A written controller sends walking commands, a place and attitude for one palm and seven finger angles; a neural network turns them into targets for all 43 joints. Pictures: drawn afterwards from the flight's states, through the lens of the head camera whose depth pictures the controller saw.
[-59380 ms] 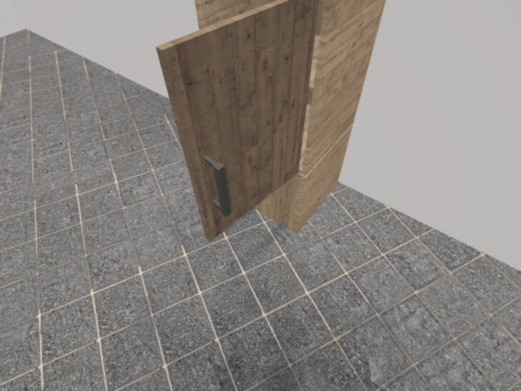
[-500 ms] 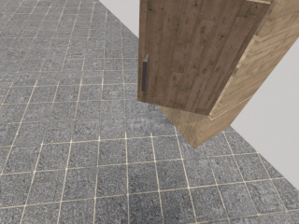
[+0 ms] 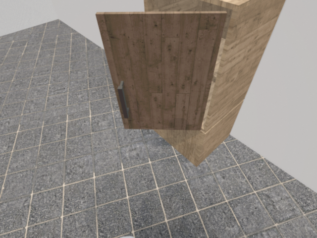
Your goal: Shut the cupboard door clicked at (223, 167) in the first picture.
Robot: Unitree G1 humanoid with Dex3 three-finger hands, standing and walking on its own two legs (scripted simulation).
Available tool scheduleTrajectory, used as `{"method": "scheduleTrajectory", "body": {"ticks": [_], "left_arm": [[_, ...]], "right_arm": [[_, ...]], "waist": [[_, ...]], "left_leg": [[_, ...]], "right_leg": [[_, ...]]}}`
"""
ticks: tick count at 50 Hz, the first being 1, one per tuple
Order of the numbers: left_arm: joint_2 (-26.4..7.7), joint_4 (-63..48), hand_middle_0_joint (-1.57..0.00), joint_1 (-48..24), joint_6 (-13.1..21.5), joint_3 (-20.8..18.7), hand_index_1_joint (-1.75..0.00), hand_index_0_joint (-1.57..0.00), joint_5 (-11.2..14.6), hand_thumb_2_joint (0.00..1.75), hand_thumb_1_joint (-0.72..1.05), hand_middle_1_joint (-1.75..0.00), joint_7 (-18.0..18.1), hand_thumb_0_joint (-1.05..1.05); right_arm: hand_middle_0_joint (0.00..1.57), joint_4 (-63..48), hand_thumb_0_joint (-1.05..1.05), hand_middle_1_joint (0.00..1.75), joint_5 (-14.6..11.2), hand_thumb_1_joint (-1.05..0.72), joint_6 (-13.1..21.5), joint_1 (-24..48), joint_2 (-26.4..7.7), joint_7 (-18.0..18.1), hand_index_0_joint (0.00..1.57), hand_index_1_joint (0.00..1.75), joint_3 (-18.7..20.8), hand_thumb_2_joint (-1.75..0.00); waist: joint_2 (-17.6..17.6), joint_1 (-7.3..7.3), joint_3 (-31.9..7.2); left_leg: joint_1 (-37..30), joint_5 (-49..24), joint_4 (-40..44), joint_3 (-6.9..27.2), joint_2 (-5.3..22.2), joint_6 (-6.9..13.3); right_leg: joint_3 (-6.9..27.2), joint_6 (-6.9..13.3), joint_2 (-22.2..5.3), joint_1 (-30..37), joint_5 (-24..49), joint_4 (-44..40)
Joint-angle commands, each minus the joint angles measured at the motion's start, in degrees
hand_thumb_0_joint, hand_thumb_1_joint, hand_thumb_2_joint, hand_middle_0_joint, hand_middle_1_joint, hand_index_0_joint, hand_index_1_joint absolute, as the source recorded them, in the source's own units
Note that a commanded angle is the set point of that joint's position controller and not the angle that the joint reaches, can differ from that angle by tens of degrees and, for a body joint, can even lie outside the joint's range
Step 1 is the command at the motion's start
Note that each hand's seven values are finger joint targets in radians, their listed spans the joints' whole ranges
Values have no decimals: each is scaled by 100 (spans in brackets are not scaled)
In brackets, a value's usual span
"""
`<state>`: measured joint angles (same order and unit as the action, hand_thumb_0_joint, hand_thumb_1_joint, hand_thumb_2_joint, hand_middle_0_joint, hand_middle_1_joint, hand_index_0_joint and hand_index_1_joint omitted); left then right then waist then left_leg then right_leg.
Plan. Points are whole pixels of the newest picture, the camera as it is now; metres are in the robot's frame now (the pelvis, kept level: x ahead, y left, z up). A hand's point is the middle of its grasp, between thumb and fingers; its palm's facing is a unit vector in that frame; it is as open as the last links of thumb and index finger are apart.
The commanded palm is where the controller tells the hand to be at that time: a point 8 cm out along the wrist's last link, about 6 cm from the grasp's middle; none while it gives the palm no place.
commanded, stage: take the last steps up to it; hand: left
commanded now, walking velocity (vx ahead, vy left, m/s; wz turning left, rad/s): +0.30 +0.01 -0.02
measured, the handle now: (124, 100) +0.68 +0.19 -0.11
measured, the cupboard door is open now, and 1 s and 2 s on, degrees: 45 45 45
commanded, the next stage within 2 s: come to a stop and stand still in 0.50 s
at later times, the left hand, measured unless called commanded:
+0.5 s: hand (100, 211) +0.23 +0.20 -0.16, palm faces -0.01 -0.98 -0.21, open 7.3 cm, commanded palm none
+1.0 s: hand (108, 192) +0.30 +0.20 -0.18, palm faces +0.04 -0.97 -0.23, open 7.3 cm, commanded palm none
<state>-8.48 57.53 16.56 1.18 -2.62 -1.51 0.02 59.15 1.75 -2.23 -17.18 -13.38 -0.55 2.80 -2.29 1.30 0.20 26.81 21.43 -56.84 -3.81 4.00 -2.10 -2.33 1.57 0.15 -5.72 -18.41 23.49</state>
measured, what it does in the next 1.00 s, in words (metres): walks ahead: left foot, then right foot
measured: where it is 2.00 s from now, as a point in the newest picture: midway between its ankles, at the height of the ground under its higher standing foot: outside the picture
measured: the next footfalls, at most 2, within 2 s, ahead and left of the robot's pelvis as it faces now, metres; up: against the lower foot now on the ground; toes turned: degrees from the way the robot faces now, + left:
left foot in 0.20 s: +0.18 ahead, +0.14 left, +0.00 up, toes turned +7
right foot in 0.58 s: +0.28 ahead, -0.11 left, +0.00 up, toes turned -7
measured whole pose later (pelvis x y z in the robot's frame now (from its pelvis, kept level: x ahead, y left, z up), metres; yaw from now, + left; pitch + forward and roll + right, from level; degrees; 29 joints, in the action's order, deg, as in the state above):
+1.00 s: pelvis +0.26 +0.01 +0.00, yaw -1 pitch +0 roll +0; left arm -9.8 58.1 11.4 -1.2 -3.6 -1.8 2.3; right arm 55.5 0.4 -3.4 -5.1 -11.5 0.7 2.9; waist 1.0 -1.3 6.8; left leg 22.3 20.1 -41.7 -1.4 -0.4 -2.7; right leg -5.4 0.3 -2.9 -12.3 -16.6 29.0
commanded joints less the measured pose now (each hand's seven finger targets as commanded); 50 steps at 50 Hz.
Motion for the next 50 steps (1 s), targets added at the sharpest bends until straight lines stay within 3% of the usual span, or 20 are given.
{"method": "scheduleTrajectory", "body": {"ticks": [1, 6, 8, 9, 10, 11, 14, 18, 24, 27, 28, 29, 30, 31, 34, 36, 41, 47, 49, 50], "left_arm": [[-956, -71, -20, 246, 214, -188, -30, -20, 2, 90, 90, -30, 63, 0], [-1021, 195, -20, 429, 202, -217, -30, -20, -1, 90, 90, -30, 58, 0], [-965, 202, -20, 265, 183, -237, -30, -20, 46, 90, 90, -30, 48, 0], [-795, 181, -20, 338, 169, -207, -30, -20, 67, 90, 90, -30, 34, 0], [-488, 120, -20, 639, 160, -147, -30, -20, 113, 90, 90, -30, 12, 0], [-497, -80, -20, 343, 170, -67, -30, -20, 99, 90, 90, -30, 2, 0], [-513, -95, -20, -270, 105, -132, -30, -20, 26, 90, 90, -30, -40, 0], [-243, -24, -20, 47, -53, -107, -30, -20, 4, 90, 90, -30, -102, 0], [-250, -187, -20, -213, -84, -110, -30, -20, -7, 90, 90, -30, -103, 0], [-482, -25, -20, 308, -17, -181, -30, -20, -24, 90, 90, -30, -71, 0], [-704, 79, -20, 617, 49, -227, -30, -20, -31, 90, 90, -30, -37, 0], [-1161, 157, -20, 936, 119, -303, -30, -20, -56, 90, 90, -30, 6, 0], [-1377, 164, -20, 1043, 111, -312, -30, -20, 5, 90, 90, -30, 41, 0], [-1203, 94, -20, 725, 108, -262, -30, -20, 16, 90, 90, -30, 92, 0], [-772, -23, -20, -57, 176, -98, -30, -20, 12, 90, 90, -30, 195, 0], [-859, -22, -20, -134, 122, -115, -30, -20, 9, 90, 90, -30, 247, 0], [-1063, -38, -20, -46, -64, -255, -30, -20, 3, 90, 90, -30, 297, 0], [-1177, -281, -20, -380, -176, -330, -30, -20, -39, 90, 90, -30, 303, 0], [-1150, -315, -20, -419, -206, -329, -30, -20, 4, 90, 90, -30, 303, 0], [-1055, -325, -20, -375, -233, -289, -30, -20, 37, 90, 90, -30, 310, 0]], "right_arm": [[20, -546, 0, 30, -35, -90, 301, 437, -58, -45, 20, 30, 30, -90], [20, -557, 0, 30, -44, -90, 428, 470, -20, -57, 20, 30, 9, -90], [20, -307, 0, 30, -16, -90, 510, -234, -155, -2, 20, 30, 36, -90], [20, -78, 0, 30, 18, -90, 562, -898, -429, 49, 20, 30, 97, -90], [20, 81, 0, 30, 110, -90, 607, -1545, -992, 124, 20, 30, 222, -90], [20, 132, 0, 30, 65, -90, 540, -1914, -1191, 195, 20, 30, 235, -90], [20, -128, 0, 30, 16, -90, 523, -841, -560, 234, 20, 30, 57, -90], [20, -130, 0, 30, 10, -90, 573, -380, -358, 244, 20, 30, -4, -90], [20, -42, 0, 30, 7, -90, 442, -243, -446, 183, 20, 30, 80, -90], [20, 15, 0, 30, -32, -90, 397, -144, -315, 141, 20, 30, 55, -90], [20, -6, 0, 30, -69, -90, 400, -162, -151, 117, 20, 30, 38, -90], [20, -105, 0, 30, -99, -90, 395, -278, 147, 79, 20, 30, -17, -90], [20, -212, 0, 30, -87, -90, 340, -226, 65, 87, 20, 30, -3, -90], [20, -191, 0, 30, -68, -90, 296, -186, 39, 108, 20, 30, 23, -90], [20, 67, 0, 30, -152, -90, 267, -283, 221, 209, 20, 30, -100, -90], [20, 62, 0, 30, -201, -90, 151, -237, 279, 207, 20, 30, -98, -90], [20, -252, 0, 30, -124, -90, -65, 281, 33, 186, 20, 30, 38, -90], [20, -515, 0, 30, -129, -90, -83, 599, -98, 155, 20, 30, 102, -90], [20, -487, 0, 30, -115, -90, -31, 427, -130, 144, 20, 30, 96, -90], [20, -412, 0, 30, -93, -90, 29, 212, -282, 144, 20, 30, 102, -90]], "waist": [[911, -104, 590], [938, -128, 504], [544, 235, 286], [-126, 442, -79], [-1362, 544, -642], [-1575, 652, -746], [-616, 290, 428], [-470, -101, 288], [-350, -172, 461], [149, -453, 274], [633, -579, 186], [1859, -645, 99], [1975, -643, 59], [1357, -454, 351], [901, -132, -146], [706, -106, -385], [866, -255, -250], [1246, -170, -180], [1127, -55, -287], [765, 32, -475]], "left_leg": [[588, -346, 777, -59, 136, -44], [-181, -612, 2037, -279, -60, 112], [-1465, -1109, 2738, -404, -287, 170], [-2509, -1137, 3002, 63, -20, 299], [-3616, -1269, 3332, 1872, 1380, 860], [-3741, -1321, 3977, 2965, 2108, 1351], [-1804, -621, 4519, 2099, 1808, 1248], [-1349, -1131, 4596, 811, 1330, 1070], [-1089, -339, 4499, 516, 1197, 1115], [-837, -97, 3581, 111, 727, 751], [-514, 207, 2852, -229, 298, 529], [300, 936, 1617, -609, -344, 295], [428, 1665, 502, -316, -314, 276], [363, 1353, 129, 29, -167, 254], [-242, 724, 467, 402, -6, 84], [-468, 581, 767, 264, -183, 21], [-84, 375, 449, 249, -397, -83], [-423, 161, 1263, 350, -359, -34], [-1044, -931, 2526, 318, -302, -8], [-1737, -2327, 3295, 420, 12, 61]], "right_leg": [[974, 938, -1413, 73, 1465, -1206], [848, 801, -1351, 156, 1578, -812], [511, 604, -1066, -383, 1743, 3], [283, 440, -727, -883, 1680, 1115], [-247, 150, -65, -2017, 99, 2681], [-45, 115, 196, -2614, -1550, 3987], [378, 120, -491, -2802, -622, 4667], [122, -34, -524, -2057, -212, 3305], [-275, -124, -309, -1320, 307, 1653], [-292, -116, -135, -236, 792, 577], [294, 11, -495, 225, 520, 94], [1868, 444, -1542, 696, 107, -666], [2805, 974, -2272, 488, -232, -1358], [2590, 1067, -2259, 79, 503, -1366], [1231, 976, -1847, 117, 5098, -328], [801, 940, -1756, 202, 5958, -93], [765, 1017, -1886, 341, 6116, -16], [637, 907, -1776, 44, 5215, 193], [464, 607, -1458, -92, 4244, 577], [278, 308, -1173, -363, 3067, 947]]}}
